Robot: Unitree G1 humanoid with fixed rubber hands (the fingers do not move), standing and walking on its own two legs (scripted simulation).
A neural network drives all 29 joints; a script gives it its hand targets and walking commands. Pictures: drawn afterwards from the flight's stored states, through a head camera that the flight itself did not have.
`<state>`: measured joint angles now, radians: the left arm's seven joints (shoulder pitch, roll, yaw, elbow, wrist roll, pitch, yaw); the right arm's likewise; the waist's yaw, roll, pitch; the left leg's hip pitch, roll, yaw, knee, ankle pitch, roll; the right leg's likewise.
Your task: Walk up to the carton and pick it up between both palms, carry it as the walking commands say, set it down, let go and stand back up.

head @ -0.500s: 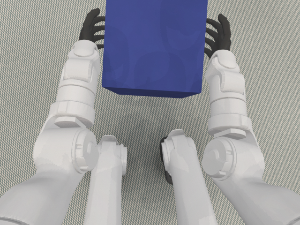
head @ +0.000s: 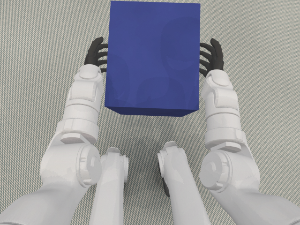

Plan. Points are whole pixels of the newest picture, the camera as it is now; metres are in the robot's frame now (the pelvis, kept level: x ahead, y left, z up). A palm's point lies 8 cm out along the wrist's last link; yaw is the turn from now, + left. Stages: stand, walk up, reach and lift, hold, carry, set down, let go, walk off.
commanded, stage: reach and lift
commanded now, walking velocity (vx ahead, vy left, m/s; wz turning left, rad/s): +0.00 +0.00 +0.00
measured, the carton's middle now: (152, 69) +0.52 -0.05 -0.14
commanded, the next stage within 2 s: none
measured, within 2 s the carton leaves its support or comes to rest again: neither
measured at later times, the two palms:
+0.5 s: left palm (84, 62) +0.48 +0.12 +0.00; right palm (229, 68) +0.45 -0.18 +0.03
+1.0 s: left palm (73, 57) +0.45 +0.12 +0.08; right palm (256, 62) +0.42 -0.18 +0.11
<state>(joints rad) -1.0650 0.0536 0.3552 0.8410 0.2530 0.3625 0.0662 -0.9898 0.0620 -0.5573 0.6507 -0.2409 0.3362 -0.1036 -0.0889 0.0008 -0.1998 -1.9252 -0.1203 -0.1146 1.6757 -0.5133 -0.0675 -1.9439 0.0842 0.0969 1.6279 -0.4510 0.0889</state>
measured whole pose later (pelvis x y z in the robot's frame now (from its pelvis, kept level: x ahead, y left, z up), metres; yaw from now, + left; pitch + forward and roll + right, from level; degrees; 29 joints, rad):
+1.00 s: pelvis +0.04 +0.00 +0.13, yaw +1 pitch +32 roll -1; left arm -0.72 -0.04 0.32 0.77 0.26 0.33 0.07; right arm -0.66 0.15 -0.50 0.57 -0.26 0.31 -0.09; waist -0.10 0.00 -0.24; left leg -1.34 -0.11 -0.14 1.22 -0.44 -0.04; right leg -1.35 0.07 0.11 1.18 -0.39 0.07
